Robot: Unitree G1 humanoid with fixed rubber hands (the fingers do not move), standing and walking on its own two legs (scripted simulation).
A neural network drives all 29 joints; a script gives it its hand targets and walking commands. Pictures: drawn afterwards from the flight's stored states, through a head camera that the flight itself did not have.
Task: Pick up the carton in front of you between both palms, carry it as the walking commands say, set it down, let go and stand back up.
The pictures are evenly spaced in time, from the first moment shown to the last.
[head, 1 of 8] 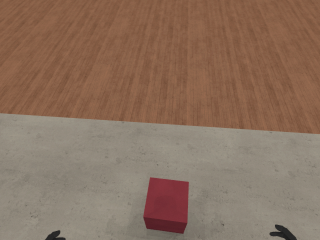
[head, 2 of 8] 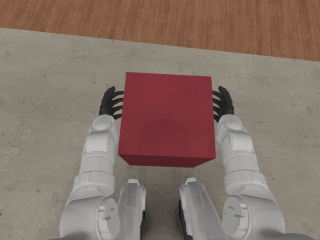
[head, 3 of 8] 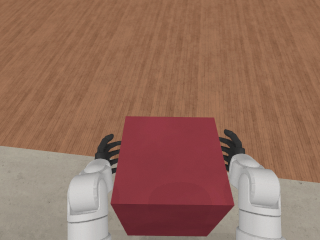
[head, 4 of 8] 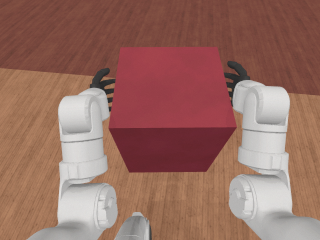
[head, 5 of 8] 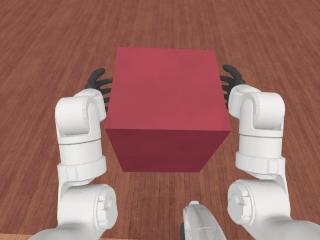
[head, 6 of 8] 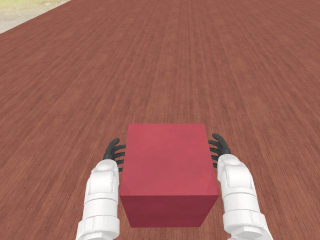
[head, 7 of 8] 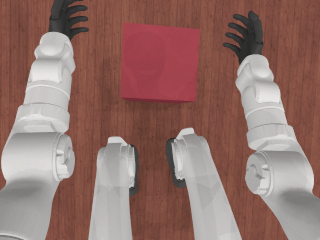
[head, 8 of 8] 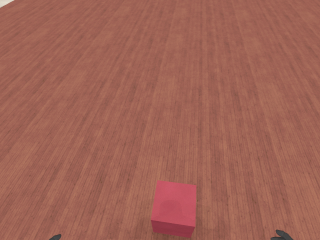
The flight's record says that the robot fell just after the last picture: no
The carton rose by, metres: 0.97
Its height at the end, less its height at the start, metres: +0.24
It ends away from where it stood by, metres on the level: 4.80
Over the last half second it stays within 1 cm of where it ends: yes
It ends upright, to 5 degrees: yes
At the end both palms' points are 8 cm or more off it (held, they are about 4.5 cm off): yes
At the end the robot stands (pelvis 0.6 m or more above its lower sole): yes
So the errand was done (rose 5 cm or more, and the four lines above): yes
